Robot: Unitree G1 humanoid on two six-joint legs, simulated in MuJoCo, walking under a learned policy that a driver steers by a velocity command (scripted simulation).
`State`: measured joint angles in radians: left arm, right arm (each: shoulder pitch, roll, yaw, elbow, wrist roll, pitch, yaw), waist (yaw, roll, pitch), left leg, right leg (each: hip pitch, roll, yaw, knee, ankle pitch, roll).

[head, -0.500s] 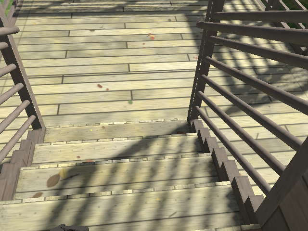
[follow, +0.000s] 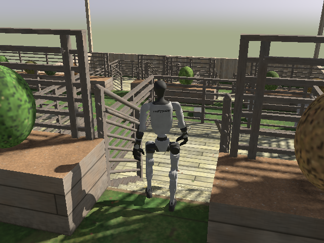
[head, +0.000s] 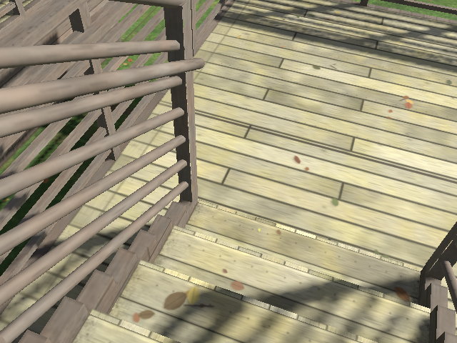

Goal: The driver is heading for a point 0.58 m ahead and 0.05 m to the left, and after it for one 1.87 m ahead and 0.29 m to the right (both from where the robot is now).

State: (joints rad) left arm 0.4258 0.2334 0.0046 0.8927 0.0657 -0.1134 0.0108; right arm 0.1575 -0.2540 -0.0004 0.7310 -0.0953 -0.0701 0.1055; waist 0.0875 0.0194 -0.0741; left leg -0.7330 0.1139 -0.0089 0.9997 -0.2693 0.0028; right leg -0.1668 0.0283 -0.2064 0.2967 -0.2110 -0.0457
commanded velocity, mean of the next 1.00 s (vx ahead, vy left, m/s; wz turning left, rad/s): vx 0.31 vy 0.00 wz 0.03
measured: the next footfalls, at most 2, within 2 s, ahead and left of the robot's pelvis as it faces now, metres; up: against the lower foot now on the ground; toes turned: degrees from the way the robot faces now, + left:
left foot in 0.18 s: +0.17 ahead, +0.15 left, +0.00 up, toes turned +8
right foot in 0.50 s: +0.39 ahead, -0.02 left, -0.17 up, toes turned +6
